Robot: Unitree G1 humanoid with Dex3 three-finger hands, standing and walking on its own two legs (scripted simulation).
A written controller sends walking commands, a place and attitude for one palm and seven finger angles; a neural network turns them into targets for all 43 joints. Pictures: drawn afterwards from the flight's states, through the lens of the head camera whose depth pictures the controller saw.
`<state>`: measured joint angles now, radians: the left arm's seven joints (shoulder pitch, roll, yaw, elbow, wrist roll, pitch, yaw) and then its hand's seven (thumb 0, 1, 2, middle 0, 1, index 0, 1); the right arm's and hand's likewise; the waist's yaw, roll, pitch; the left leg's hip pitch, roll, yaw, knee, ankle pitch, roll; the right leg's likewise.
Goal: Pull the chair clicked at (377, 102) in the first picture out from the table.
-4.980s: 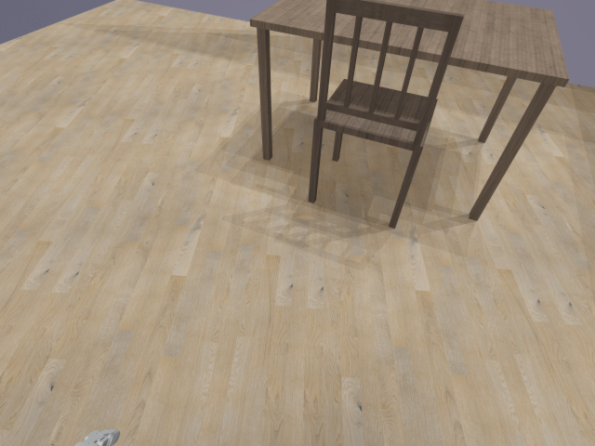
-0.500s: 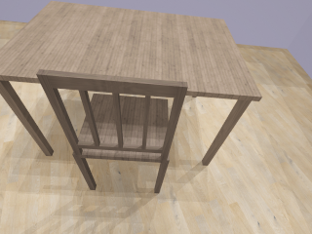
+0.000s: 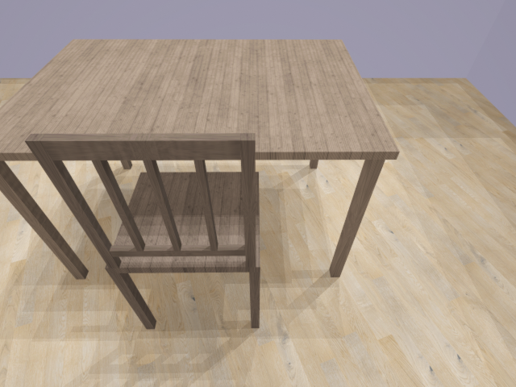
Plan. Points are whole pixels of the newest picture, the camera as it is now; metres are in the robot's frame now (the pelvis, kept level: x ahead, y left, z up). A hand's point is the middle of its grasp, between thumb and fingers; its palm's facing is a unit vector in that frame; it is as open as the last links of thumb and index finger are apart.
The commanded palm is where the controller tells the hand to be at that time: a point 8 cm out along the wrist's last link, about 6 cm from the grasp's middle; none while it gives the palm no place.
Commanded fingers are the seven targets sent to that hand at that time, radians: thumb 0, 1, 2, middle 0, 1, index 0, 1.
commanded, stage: come to a stop and stand still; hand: left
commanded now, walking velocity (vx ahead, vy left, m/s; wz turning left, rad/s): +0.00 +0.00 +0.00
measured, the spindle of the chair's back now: (165, 209) +0.51 +0.23 -0.07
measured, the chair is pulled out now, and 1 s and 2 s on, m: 0.00 0.00 0.00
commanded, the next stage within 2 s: look again from close up in 1.06 s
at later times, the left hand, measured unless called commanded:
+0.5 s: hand out of the picture -0.02 +0.14 -0.18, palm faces +0.07 -0.99 -0.15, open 7.3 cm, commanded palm none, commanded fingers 0.00 0.90 0.90 -0.20 -0.30 -0.20 -0.30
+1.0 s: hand out of the picture +0.03 +0.19 -0.18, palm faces +0.03 -0.98 -0.20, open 7.3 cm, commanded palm none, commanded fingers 0.00 0.90 0.90 -0.20 -0.30 -0.20 -0.30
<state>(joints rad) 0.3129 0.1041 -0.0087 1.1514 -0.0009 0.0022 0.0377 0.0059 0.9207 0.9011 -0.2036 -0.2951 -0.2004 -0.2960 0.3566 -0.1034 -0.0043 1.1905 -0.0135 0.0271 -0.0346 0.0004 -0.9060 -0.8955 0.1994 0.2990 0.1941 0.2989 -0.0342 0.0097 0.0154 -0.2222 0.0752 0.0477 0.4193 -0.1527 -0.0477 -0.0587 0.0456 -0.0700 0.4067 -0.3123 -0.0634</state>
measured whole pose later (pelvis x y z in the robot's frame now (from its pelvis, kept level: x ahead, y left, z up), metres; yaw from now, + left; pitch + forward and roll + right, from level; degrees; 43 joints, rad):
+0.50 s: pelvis +0.04 +0.00 +0.00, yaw +0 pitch -2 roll +1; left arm 0.36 0.09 0.00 1.17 0.01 0.00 0.05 0.00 0.91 0.90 -0.20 -0.30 -0.20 -0.30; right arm 0.23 -0.14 -0.01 1.15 -0.01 0.02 -0.07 0.01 -0.93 -0.90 0.20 0.30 0.19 0.30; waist 0.01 -0.01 0.03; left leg -0.20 0.07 0.05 0.46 -0.23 -0.05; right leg -0.01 0.04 -0.06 0.39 -0.36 -0.06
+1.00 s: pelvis +0.04 +0.02 +0.00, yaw -1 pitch -1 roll +1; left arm 0.29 0.14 0.00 1.14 0.00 0.00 0.04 0.00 0.91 0.90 -0.20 -0.29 -0.20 -0.30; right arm 0.26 -0.14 0.01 1.16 -0.01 0.00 -0.05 0.00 -0.92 -0.90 0.20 0.30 0.20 0.30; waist 0.00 -0.01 0.04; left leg -0.17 0.03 0.08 0.41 -0.21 -0.02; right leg 0.00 0.00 -0.05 0.37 -0.35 -0.02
